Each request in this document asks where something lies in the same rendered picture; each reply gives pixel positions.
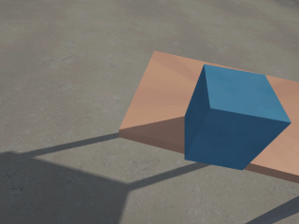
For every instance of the carton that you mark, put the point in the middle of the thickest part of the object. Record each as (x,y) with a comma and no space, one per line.
(232,117)

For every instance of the table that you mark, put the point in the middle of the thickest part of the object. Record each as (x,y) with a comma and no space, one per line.
(156,117)

